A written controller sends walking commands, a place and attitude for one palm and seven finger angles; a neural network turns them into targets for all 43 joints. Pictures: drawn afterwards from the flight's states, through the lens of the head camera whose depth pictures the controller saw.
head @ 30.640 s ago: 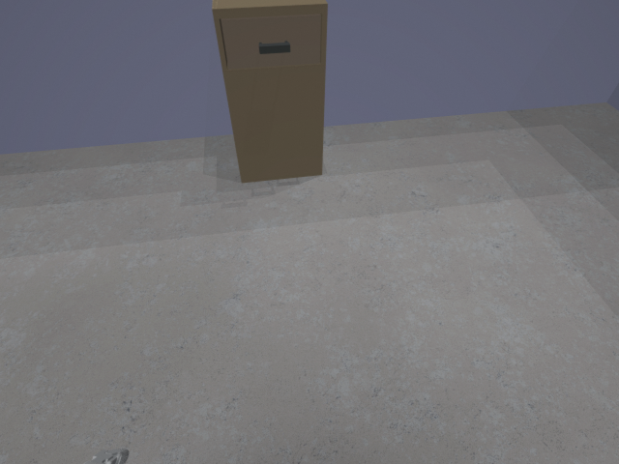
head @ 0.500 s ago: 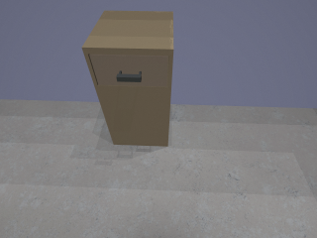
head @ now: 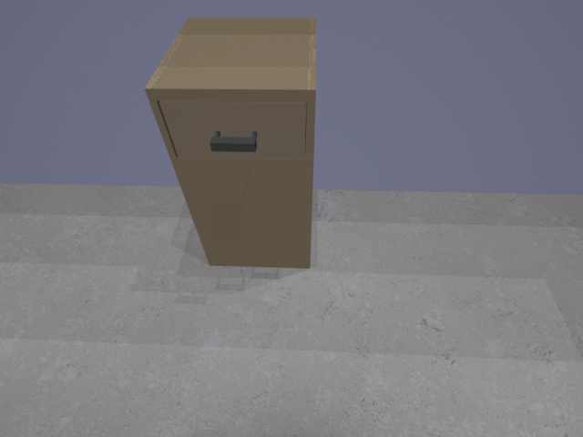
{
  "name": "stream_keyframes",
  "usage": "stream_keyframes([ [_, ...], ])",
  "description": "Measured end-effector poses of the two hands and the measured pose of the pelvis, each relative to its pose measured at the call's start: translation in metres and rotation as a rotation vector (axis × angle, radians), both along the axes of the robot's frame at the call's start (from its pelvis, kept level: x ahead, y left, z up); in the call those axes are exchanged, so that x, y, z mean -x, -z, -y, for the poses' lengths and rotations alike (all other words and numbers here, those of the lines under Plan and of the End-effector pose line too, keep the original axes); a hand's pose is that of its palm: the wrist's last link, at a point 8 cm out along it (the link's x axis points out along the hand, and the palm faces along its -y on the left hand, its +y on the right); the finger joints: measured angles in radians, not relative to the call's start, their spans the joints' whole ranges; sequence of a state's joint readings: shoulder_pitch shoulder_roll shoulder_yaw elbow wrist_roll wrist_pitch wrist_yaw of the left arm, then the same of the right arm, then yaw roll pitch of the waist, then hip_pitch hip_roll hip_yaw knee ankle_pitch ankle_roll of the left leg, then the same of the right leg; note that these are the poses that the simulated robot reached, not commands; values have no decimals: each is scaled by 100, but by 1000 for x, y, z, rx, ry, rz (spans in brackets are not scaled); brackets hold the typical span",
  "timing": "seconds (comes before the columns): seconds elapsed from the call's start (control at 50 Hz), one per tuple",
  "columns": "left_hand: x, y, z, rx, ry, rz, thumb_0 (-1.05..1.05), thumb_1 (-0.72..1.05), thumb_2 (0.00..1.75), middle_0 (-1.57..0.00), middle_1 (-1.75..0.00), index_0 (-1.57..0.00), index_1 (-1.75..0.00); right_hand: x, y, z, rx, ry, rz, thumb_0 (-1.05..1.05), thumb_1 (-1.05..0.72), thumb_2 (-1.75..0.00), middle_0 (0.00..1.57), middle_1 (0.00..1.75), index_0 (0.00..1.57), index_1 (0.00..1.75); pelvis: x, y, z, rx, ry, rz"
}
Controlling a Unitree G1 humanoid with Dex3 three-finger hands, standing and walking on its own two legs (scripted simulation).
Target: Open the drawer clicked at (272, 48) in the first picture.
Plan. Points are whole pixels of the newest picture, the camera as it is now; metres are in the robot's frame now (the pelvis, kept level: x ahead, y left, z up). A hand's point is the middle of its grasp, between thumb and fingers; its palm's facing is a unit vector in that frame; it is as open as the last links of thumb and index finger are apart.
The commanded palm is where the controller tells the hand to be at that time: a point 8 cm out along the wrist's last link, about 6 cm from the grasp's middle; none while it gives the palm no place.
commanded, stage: look to check the result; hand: left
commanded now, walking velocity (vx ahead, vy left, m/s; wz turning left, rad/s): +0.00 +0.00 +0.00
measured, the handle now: (234, 139) +0.82 +0.20 -0.10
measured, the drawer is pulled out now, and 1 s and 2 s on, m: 0.00 0.00 0.00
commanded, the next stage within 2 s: take the last steps up to it in 0.10 s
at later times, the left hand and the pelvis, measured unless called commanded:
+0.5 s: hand out of the picture +0.05 +0.20 -0.18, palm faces +0.02 -0.98 -0.21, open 7.4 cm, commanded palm none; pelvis +0.04 +0.00 -0.01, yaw +0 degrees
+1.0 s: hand (204, 357) +0.28 +0.19 -0.19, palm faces +0.01 -0.97 -0.25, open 7.3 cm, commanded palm none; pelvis +0.20 -0.01 -0.03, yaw +0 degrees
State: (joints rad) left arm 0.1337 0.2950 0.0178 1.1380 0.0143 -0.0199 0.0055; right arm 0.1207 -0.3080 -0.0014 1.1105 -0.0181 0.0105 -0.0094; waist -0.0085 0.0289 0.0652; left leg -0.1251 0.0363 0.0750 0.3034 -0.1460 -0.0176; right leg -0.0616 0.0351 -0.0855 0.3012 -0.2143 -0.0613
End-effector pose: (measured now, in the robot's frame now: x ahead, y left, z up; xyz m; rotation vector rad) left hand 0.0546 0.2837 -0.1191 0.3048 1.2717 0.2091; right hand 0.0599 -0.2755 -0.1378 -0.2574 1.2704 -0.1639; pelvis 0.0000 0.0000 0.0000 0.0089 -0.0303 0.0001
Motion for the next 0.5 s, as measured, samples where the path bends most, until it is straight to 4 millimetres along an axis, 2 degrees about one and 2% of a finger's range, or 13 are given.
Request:
stream_keyframes([
  [0.16, -18, -2, 5, -2, 16, 30, 1, 91, 90, -21, -30, -20, -30, -8, -2, 8, 8, 1, 9, 0, -91, -89, 20, 30, 20, 30, -6, 0, 4, -2, 1, -3],
  [0.3, -28, 0, 12, 4, 21, 41, 1, 91, 90, -21, -30, -20, -30, -8, -2, 11, 14, 12, 2, 0, -91, -89, 20, 30, 20, 30, -11, 1, 7, -1, 6, -4],
  [0.4, -19, 13, 26, 54, -3, 4, 0, 91, 90, -21, -30, -20, -30, 4, 8, -6, -22, 20, -51, 0, -91, -89, 19, 30, 20, 30, -23, 5, 6, 8, 4, -6],
  [0.5, 8, 31, 39, 129, -64, -86, 0, 91, 90, -21, -30, -20, -30, 9, 13, -35, -64, 43, -127, 0, -91, -89, 19, 30, 20, 30, -45, 9, -2, 16, -1, -8],
])
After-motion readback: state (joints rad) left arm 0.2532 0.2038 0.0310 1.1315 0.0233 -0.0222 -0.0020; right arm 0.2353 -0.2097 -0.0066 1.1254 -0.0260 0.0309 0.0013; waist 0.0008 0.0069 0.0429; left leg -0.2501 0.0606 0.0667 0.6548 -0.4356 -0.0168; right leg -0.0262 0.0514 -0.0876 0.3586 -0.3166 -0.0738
